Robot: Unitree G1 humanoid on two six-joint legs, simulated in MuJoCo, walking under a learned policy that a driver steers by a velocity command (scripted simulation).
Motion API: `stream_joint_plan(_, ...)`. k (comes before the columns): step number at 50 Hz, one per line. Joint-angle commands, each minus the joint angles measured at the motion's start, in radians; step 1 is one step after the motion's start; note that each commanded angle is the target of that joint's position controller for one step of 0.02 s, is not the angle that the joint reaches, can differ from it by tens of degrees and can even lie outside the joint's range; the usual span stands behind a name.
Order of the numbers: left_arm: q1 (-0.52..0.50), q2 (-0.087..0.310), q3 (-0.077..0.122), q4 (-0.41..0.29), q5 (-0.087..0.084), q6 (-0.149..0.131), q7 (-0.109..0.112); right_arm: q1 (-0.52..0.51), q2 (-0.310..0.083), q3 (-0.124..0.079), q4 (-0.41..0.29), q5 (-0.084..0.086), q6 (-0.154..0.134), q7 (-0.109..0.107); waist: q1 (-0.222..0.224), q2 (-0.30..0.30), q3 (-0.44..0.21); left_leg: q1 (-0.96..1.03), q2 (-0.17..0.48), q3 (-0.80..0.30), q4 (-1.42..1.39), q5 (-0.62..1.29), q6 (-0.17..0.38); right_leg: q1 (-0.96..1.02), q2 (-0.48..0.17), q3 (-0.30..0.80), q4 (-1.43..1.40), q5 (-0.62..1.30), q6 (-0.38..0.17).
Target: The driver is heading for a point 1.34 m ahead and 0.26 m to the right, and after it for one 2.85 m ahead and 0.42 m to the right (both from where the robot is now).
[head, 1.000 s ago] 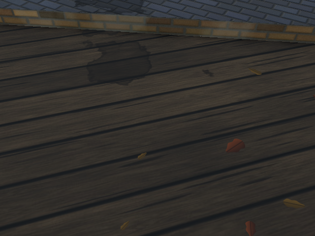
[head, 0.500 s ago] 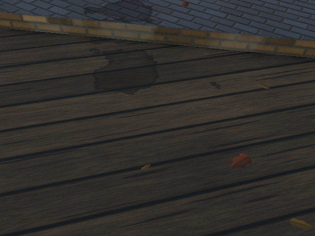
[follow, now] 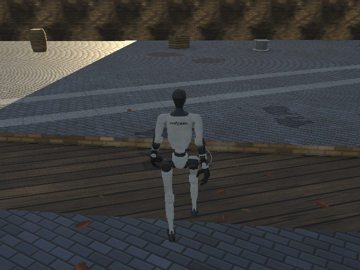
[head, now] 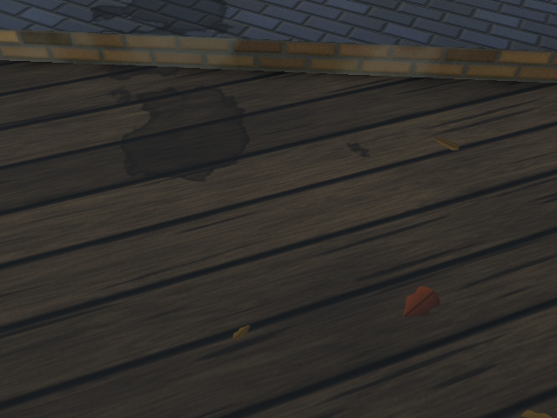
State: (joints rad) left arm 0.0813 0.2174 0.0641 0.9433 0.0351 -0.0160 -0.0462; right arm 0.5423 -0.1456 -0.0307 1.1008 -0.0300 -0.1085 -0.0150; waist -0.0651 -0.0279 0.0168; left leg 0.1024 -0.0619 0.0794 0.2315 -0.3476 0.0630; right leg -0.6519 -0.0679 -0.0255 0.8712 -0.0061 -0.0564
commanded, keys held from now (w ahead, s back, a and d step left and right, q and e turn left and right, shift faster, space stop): w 1.00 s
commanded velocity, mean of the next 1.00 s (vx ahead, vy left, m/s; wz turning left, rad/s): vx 0.49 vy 0.00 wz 0.00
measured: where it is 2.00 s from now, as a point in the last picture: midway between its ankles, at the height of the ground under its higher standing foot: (287, 237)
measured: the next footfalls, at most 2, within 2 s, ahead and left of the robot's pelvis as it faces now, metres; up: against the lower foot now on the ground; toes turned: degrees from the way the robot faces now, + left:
right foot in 0.26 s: +0.37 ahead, -0.15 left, -0.16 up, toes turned -6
left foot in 0.70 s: +0.62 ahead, +0.04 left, -0.16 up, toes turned +5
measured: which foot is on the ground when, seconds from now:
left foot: down 0.00-0.26, up 0.28-0.68, down 0.70-1.00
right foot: up 0.00-0.24, down 0.26-0.70, up 0.72-1.00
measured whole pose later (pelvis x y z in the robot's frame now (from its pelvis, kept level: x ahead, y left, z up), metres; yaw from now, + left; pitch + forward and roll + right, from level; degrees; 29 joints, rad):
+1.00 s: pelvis +0.62 -0.03 -0.15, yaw +0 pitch +0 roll +0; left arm 0.15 0.21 0.06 0.95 0.03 -0.03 -0.03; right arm 0.42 -0.18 -0.05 1.07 -0.01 -0.09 0.00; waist -0.03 -0.03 0.03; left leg -0.05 -0.06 0.10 0.25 -0.21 0.08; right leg -0.60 -0.10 -0.01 0.90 -0.14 -0.02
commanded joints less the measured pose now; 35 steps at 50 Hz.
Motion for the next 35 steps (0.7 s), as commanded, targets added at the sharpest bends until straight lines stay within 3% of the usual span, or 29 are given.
stream_joint_plan(1,-0.199,0.076,0.020,-0.136,-0.003,-0.039,-0.002,0.036,-0.157,-0.029,-0.010,-0.008,-0.035,-0.017,0.020,0.073,0.215,0.032,0.270,-0.163,-0.025,0.351,0.144,-0.280,-0.039,0.054,-0.212,0.156,0.007)
stream_joint_plan(3,-0.174,0.048,0.015,-0.131,0.002,-0.047,-0.019,-0.027,-0.135,-0.020,-0.033,0.004,-0.044,-0.025,0.021,0.048,0.137,-0.117,0.240,-0.110,0.043,0.273,0.113,-0.030,-0.029,0.018,-0.295,0.439,-0.018)
stream_joint_plan(4,-0.168,0.034,0.010,-0.127,-0.006,-0.049,-0.025,-0.045,-0.123,-0.015,-0.037,0.014,-0.047,-0.025,0.023,0.054,0.121,-0.192,0.224,-0.099,0.054,0.227,0.102,0.077,-0.022,0.005,-0.315,0.516,-0.028)
stream_joint_plan(5,-0.173,0.033,0.009,-0.127,-0.009,-0.048,-0.028,-0.050,-0.117,-0.013,-0.040,0.014,-0.048,-0.023,0.008,0.049,0.132,-0.227,0.214,-0.088,0.083,0.201,0.093,0.130,-0.015,-0.011,-0.342,0.538,-0.036)
stream_joint_plan(7,-0.243,0.034,0.003,-0.156,-0.006,-0.048,-0.031,0.011,-0.117,-0.012,-0.027,-0.002,-0.037,-0.024,-0.051,0.043,0.177,-0.164,0.204,-0.088,0.156,0.216,0.086,0.097,-0.007,-0.039,-0.422,0.517,-0.041)
stream_joint_plan(8,-0.280,0.035,0.001,-0.173,0.000,-0.051,-0.029,0.054,-0.115,-0.009,-0.011,-0.019,-0.023,-0.033,-0.083,0.034,0.189,-0.108,0.196,-0.090,0.217,0.232,0.080,0.071,-0.008,-0.045,-0.461,0.493,-0.039)
stream_joint_plan(9,-0.269,0.031,-0.003,-0.163,-0.003,-0.052,-0.022,0.062,-0.113,-0.006,-0.006,-0.024,-0.008,-0.040,-0.087,0.044,0.180,-0.076,0.189,-0.086,0.299,0.258,0.073,0.097,-0.013,-0.049,-0.513,0.499,-0.030)
stream_joint_plan(10,-0.186,0.042,-0.002,-0.137,0.006,-0.061,-0.010,0.077,-0.126,-0.004,-0.005,-0.026,0.003,-0.043,-0.065,0.031,0.137,-0.020,0.173,-0.086,0.430,0.344,0.076,0.158,-0.010,-0.043,-0.575,0.510,-0.032)
stream_joint_plan(11,-0.031,0.071,0.007,-0.082,0.007,-0.065,0.006,0.068,-0.148,-0.006,-0.007,-0.036,0.011,-0.045,-0.012,0.044,0.062,0.010,0.164,-0.103,0.612,0.472,0.088,0.277,-0.001,-0.051,-0.601,0.504,-0.033)
stream_joint_plan(12,0.180,0.111,0.022,-0.002,0.015,-0.068,0.018,0.057,-0.153,-0.009,-0.001,-0.029,0.021,-0.047,0.073,0.030,-0.029,-0.042,0.152,-0.101,0.877,0.540,0.090,0.488,0.006,-0.078,-0.631,0.526,-0.036)
stream_joint_plan(13,0.388,0.161,0.045,0.069,0.038,-0.079,0.020,0.027,-0.166,-0.019,-0.004,0.004,0.023,-0.041,0.187,-0.064,-0.113,-0.220,0.089,-0.049,1.217,0.379,0.065,0.777,-0.025,-0.084,-0.666,0.638,-0.035)
stream_joint_plan(14,0.427,0.249,0.057,0.091,0.054,-0.088,0.009,0.153,-0.087,-0.022,0.013,0.043,0.033,-0.040,0.104,-0.254,-0.188,-0.669,-0.025,-0.031,1.706,-0.595,0.018,1.152,-0.199,0.017,-0.266,1.206,-0.061)
stream_joint_plan(15,0.500,0.250,0.054,0.055,0.009,-0.092,-0.002,0.192,-0.111,-0.017,-0.013,0.118,0.014,-0.054,0.145,-0.233,-0.447,-0.922,-0.010,-0.236,1.754,-0.486,0.027,1.476,-0.423,0.252,-0.046,1.430,-0.175)
stream_joint_plan(16,0.454,0.207,0.048,0.037,0.000,-0.074,-0.001,0.078,-0.159,-0.022,-0.039,0.113,0.008,-0.056,0.185,-0.072,-0.495,-1.017,0.060,-0.198,1.688,-0.342,0.020,1.411,-0.438,0.335,-0.194,1.021,-0.228)
stream_joint_plan(17,0.404,0.184,0.045,0.041,0.005,-0.060,0.022,-0.032,-0.154,-0.016,-0.066,0.062,0.023,-0.045,0.162,-0.040,-0.414,-1.037,0.102,-0.129,1.610,-0.271,0.009,1.211,-0.410,0.378,-0.335,0.495,-0.265)
stream_joint_plan(18,0.335,0.126,0.028,0.033,0.011,-0.053,0.043,-0.122,-0.137,-0.018,-0.076,0.017,0.036,-0.028,0.138,0.048,-0.289,-0.990,0.107,-0.073,1.594,-0.222,0.000,0.951,-0.343,0.371,-0.458,0.259,-0.255)
stream_joint_plan(19,0.349,0.147,0.028,0.022,0.013,-0.068,0.055,-0.085,-0.113,-0.014,-0.084,-0.019,0.054,-0.008,0.111,-0.043,-0.247,-0.950,0.135,-0.100,1.569,-0.180,0.008,0.785,-0.409,0.431,-0.487,0.126,-0.312)
stream_joint_plan(20,0.293,0.087,0.007,0.033,-0.009,-0.087,0.051,-0.151,-0.119,-0.020,-0.097,-0.038,0.059,0.006,0.071,0.039,-0.132,-0.893,0.182,-0.153,1.345,-0.037,0.013,0.596,-0.354,0.361,-0.540,0.097,-0.247)
stream_joint_plan(21,0.253,0.090,0.005,0.046,-0.016,-0.101,0.049,-0.230,-0.094,-0.019,-0.130,-0.032,0.070,0.017,0.027,0.009,-0.012,-0.824,0.201,-0.154,1.163,0.021,-0.011,0.393,-0.311,0.301,-0.600,0.096,-0.209)
stream_joint_plan(22,0.234,0.099,0.006,0.055,-0.019,-0.108,0.046,-0.277,-0.059,-0.006,-0.159,-0.028,0.075,0.031,0.010,-0.009,0.036,-0.717,0.197,-0.104,0.979,0.106,-0.023,0.255,-0.205,0.197,-0.677,0.074,-0.182)
stream_joint_plan(23,0.208,0.101,0.004,0.049,-0.015,-0.115,0.046,-0.280,-0.055,-0.002,-0.165,-0.028,0.071,0.042,-0.009,-0.052,0.046,-0.641,0.186,-0.089,0.841,0.209,-0.025,0.220,-0.156,0.120,-0.681,0.175,-0.175)
stream_joint_plan(25,0.184,0.072,-0.001,0.039,-0.021,-0.110,0.037,-0.272,-0.056,0.005,-0.161,-0.006,0.055,0.049,-0.018,-0.089,0.011,-0.482,0.158,-0.054,0.595,0.374,-0.013,0.216,-0.091,0.000,-0.649,0.308,-0.149)
stream_joint_plan(26,0.210,0.081,0.000,0.043,-0.028,-0.108,0.033,-0.289,-0.060,0.008,-0.162,0.004,0.052,0.051,-0.003,-0.084,-0.004,-0.448,0.139,-0.037,0.541,0.408,-0.012,0.260,-0.098,0.003,-0.657,0.308,-0.148)
stream_joint_plan(28,0.279,0.104,0.005,0.061,-0.038,-0.098,0.034,-0.383,-0.082,0.005,-0.192,0.004,0.056,0.048,0.031,-0.052,0.013,-0.505,0.140,-0.027,0.477,0.385,0.005,0.404,-0.145,0.036,-0.672,0.259,-0.141)
stream_joint_plan(31,0.383,0.104,0.008,0.099,-0.020,-0.074,0.038,-0.503,-0.104,-0.003,-0.234,-0.005,0.056,0.048,0.078,-0.017,0.082,-0.591,0.126,-0.005,0.398,0.256,0.037,0.563,-0.179,0.062,-0.645,0.161,-0.138)
stream_joint_plan(33,0.392,0.117,0.011,0.104,-0.006,-0.064,0.043,-0.433,-0.114,-0.019,-0.213,-0.008,0.044,0.047,0.042,-0.008,0.066,-0.494,0.083,0.015,0.327,0.170,0.054,0.610,-0.170,0.042,-0.519,0.270,-0.122)
stream_joint_plan(34,0.389,0.110,0.008,0.104,-0.006,-0.060,0.042,-0.297,-0.129,-0.031,-0.164,-0.011,0.032,0.042,-0.011,0.026,0.004,-0.328,0.054,0.021,0.270,0.165,0.068,0.583,-0.122,-0.002,-0.345,0.333,-0.104)
stream_joint_plan(35,0.386,0.083,-0.003,0.073,-0.011,-0.062,0.041,-0.101,-0.202,-0.055,-0.116,-0.026,0.017,0.030,-0.075,0.111,-0.118,-0.086,0.197,-0.165,0.239,0.121,0.120,0.444,-0.063,-0.058,-0.068,0.197,-0.073)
